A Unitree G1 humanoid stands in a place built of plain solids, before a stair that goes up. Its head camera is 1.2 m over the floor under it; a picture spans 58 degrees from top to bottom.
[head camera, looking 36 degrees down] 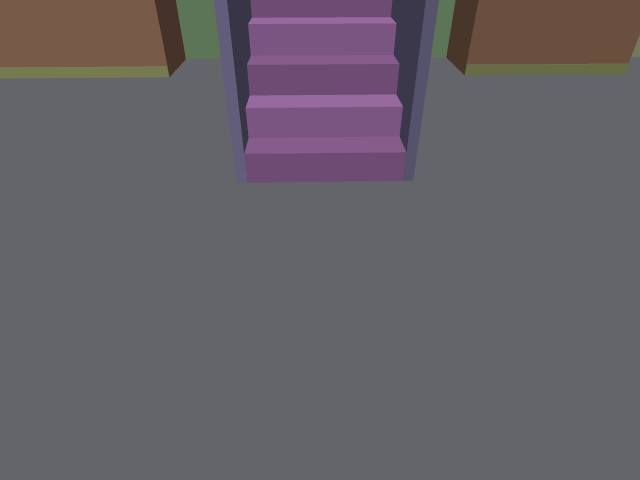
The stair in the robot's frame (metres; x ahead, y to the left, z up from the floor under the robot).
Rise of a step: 0.18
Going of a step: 0.22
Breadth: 0.90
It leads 1 degrees to the left of straight ahead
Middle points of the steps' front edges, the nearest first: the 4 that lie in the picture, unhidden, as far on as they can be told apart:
2.22 -0.03 0.18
2.44 -0.03 0.36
2.67 -0.02 0.54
2.89 -0.02 0.72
